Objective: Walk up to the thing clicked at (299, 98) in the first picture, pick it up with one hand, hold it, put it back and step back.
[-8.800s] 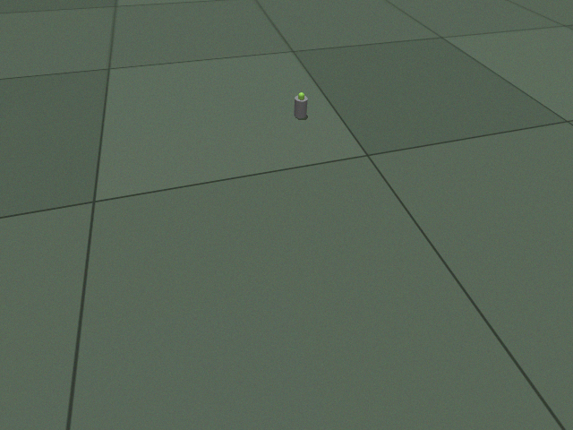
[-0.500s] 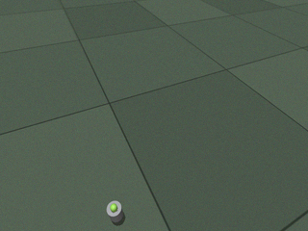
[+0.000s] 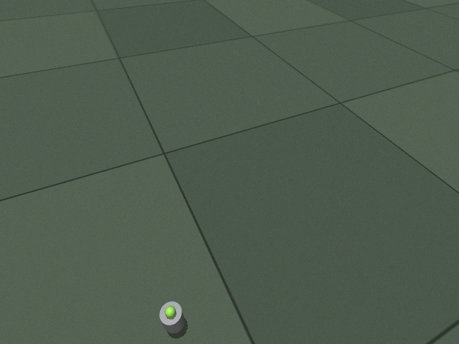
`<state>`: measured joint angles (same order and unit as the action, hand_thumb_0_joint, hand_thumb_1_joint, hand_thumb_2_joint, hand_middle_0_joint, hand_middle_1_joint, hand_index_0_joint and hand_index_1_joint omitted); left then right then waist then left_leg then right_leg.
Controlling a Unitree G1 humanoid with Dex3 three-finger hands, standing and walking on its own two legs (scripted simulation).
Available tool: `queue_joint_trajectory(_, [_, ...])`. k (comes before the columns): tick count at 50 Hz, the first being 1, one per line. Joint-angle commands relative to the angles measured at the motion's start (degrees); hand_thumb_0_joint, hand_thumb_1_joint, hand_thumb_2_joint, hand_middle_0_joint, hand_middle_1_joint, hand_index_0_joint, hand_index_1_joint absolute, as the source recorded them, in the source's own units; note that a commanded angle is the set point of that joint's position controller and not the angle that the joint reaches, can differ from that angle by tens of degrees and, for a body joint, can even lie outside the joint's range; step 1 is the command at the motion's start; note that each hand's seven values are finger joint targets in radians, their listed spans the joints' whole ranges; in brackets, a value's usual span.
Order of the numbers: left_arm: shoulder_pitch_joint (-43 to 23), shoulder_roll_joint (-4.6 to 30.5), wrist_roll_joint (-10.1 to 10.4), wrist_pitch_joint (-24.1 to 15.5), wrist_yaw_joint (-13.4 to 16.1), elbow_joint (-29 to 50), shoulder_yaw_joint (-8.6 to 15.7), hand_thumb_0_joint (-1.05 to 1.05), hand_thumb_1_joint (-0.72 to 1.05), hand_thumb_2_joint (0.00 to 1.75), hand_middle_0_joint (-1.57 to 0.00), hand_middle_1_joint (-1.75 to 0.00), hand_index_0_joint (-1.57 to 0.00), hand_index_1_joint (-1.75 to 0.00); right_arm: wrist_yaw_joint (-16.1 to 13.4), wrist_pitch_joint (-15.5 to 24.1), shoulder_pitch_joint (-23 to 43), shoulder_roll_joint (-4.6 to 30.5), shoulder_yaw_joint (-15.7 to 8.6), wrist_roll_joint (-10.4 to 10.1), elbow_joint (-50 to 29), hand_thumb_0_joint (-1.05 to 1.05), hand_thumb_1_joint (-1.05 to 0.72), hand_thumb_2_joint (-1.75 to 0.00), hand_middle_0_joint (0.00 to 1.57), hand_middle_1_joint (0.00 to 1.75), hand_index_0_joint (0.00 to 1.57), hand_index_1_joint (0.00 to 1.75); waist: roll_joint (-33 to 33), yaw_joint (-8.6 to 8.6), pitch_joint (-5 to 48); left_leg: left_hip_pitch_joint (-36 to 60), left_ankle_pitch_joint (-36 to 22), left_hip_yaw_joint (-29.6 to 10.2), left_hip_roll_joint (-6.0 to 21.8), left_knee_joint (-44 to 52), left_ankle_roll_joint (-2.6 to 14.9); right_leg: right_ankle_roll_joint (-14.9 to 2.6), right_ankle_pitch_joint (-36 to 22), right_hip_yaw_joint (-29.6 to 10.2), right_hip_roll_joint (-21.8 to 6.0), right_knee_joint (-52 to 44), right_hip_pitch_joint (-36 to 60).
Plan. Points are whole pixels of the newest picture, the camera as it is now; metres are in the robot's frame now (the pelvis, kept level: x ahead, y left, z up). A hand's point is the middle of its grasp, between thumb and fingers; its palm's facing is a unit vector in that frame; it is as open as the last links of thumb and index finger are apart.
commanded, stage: stand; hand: left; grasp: from the side
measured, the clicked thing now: (172, 316) +0.38 +0.20 -0.70
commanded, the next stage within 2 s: go down in 0.56 s
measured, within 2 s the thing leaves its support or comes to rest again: neither
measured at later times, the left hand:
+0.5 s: hand out of the picture +0.07 +0.25 -0.16, palm faces -0.02 -0.94 -0.35, open 7.4 cm
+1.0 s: hand out of the picture +0.15 +0.27 -0.17, palm faces +0.05 -0.94 -0.34, open 13.1 cm
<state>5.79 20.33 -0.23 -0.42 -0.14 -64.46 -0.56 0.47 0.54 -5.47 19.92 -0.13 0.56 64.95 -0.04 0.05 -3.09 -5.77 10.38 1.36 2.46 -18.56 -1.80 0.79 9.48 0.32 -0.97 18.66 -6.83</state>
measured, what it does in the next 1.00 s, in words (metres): stands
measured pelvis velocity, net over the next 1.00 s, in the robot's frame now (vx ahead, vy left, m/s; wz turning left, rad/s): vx -0.01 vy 0.00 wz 0.01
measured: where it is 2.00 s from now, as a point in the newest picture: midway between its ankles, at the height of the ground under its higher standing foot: outside the picture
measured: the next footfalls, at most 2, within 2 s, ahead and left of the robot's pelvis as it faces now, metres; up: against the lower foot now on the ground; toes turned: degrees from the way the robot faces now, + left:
none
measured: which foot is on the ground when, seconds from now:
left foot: down 0.00-1.00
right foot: down 0.00-1.00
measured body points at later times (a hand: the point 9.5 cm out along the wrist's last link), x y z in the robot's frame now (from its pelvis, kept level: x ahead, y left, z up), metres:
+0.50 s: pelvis +0.00 +0.00 +0.00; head +0.01 +0.00 +0.45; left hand +0.07 +0.30 -0.13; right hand +0.07 -0.30 -0.13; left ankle +0.00 +0.14 -0.75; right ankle +0.01 -0.13 -0.75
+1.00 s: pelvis -0.01 +0.00 -0.02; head +0.05 +0.01 +0.42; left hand +0.15 +0.31 -0.14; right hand +0.09 -0.26 -0.14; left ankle +0.00 +0.14 -0.75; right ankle +0.01 -0.13 -0.75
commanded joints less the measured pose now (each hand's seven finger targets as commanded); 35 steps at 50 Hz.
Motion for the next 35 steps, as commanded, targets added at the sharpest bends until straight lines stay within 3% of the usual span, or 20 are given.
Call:
queue_joint_trajectory(1, [-1.5,12.3,-0.2,-1.2,0.6,2.7,2.4,0.00,0.90,0.90,-0.20,-0.30,-0.20,-0.30,-0.7,0.9,1.7,12.4,-2.3,0.0,-2.9,0.00,-0.90,-0.90,0.20,0.30,0.20,0.30,0.4,-0.23,3.8,-0.2,-6.8,-4.5,5.6,3.4,2.12,-1.57,-7.5,-4.6,-6.7,-3.0,0.7])
queue_joint_trajectory(19, [-1.3,12.3,-0.3,-1.5,0.5,2.9,2.6,0.00,0.90,0.90,-0.20,-0.30,-0.20,-0.30,-0.6,0.8,1.8,12.2,-2.4,-0.1,-3.2,0.00,-0.90,-0.90,0.20,0.30,0.20,0.30,0.2,-0.21,4.2,0.7,-5.0,-4.6,5.6,3.3,2.33,-1.76,-5.3,-4.8,-6.6,-3.7,0.0])
queue_joint_trajectory(27, [-1.4,12.4,-0.3,-1.4,0.5,3.2,2.7,0.00,0.90,0.90,-0.20,-0.30,-0.20,-0.30,-0.8,0.9,1.3,12.5,-2.4,0.0,-3.2,0.00,-0.90,-0.90,0.20,0.30,0.20,0.30,1.0,-0.12,5.2,0.9,-7.5,-4.5,5.7,3.1,2.36,-2.00,-8.4,-4.7,-6.8,-2.6,1.3])
queue_joint_trajectory(32, [-1.5,12.3,-0.2,-1.2,0.5,2.9,2.6,0.00,0.90,0.90,-0.20,-0.30,-0.20,-0.30,-0.7,0.8,0.8,12.0,-2.2,0.0,-3.2,0.00,-0.90,-0.90,0.20,0.30,0.20,0.30,0.1,-0.32,3.1,-0.4,-4.7,-4.5,5.4,3.9,2.11,-1.89,-5.0,-4.6,-6.5,-3.1,0.1])
queue_joint_trajectory(33, [-1.0,12.5,-0.4,-1.2,0.6,3.1,2.7,0.00,0.82,0.82,-0.15,-0.22,-0.12,-0.22,-0.7,0.8,1.2,12.4,-2.4,-0.1,-3.3,0.00,-0.95,-0.92,0.21,0.30,0.20,0.30,0.0,-0.09,3.9,0.7,-5.2,-4.7,5.7,3.6,2.22,-2.01,-5.1,-4.6,-6.5,-3.2,-0.2])
queue_joint_trajectory(34, [-21.1,2.0,2.3,-6.7,1.2,23.2,2.7,0.00,0.74,0.74,-0.07,-0.14,-0.04,-0.14,-1.9,4.0,0.0,2.6,0.2,-3.8,-19.9,0.00,-0.99,-0.92,0.20,0.30,0.20,0.30,1.6,-7.17,-0.2,-7.7,3.1,2.4,-2.9,-1.1,2.52,-0.96,0.6,0.3,0.5,-0.3,-11.5])
queue_joint_trajectory(35, [-26.2,6.3,2.0,-6.2,1.7,18.9,4.4,0.00,0.66,0.66,-0.01,-0.06,-0.01,-0.06,-2.4,4.2,-2.7,4.2,-0.1,-3.9,-16.7,0.00,-1.00,-0.93,0.20,0.30,0.20,0.30,-0.3,-4.69,2.1,-7.7,4.3,2.3,-3.1,-1.8,2.81,-0.73,3.2,0.9,0.2,-0.2,-7.8])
